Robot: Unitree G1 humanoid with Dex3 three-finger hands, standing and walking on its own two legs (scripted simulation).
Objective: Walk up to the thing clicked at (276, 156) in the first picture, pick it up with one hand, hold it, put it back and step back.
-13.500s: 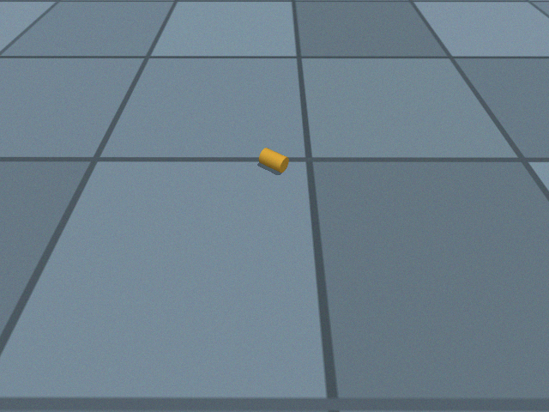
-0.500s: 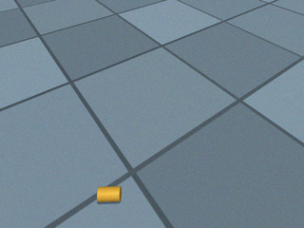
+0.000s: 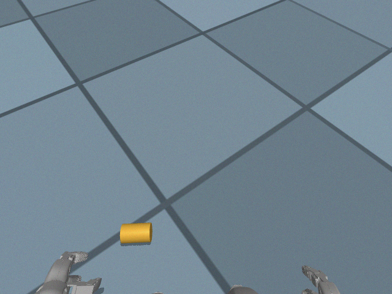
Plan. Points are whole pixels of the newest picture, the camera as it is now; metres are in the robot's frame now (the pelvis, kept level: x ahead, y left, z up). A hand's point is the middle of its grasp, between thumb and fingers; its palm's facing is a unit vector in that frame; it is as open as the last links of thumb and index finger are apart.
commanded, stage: rise first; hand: left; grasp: from above
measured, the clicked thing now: (136, 232) +0.43 +0.28 -0.71
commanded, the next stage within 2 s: none
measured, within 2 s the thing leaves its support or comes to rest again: neither
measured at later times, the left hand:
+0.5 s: hand out of the picture +0.13 +0.27 -0.20, palm faces -0.17 -0.87 -0.47, open 14.1 cm
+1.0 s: hand (96, 278) +0.20 +0.30 -0.35, palm faces -0.43 -0.57 -0.70, open 14.1 cm
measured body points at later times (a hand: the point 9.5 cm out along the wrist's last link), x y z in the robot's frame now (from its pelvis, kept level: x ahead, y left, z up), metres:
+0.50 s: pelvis +0.00 +0.01 -0.07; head +0.10 +0.03 +0.37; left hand +0.14 +0.31 -0.17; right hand +0.18 -0.24 -0.16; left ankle -0.01 +0.14 -0.72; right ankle +0.03 -0.14 -0.72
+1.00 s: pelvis -0.04 +0.00 -0.21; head +0.13 +0.02 +0.21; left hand +0.22 +0.33 -0.30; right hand +0.16 -0.26 -0.31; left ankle -0.01 +0.14 -0.72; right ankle +0.03 -0.14 -0.72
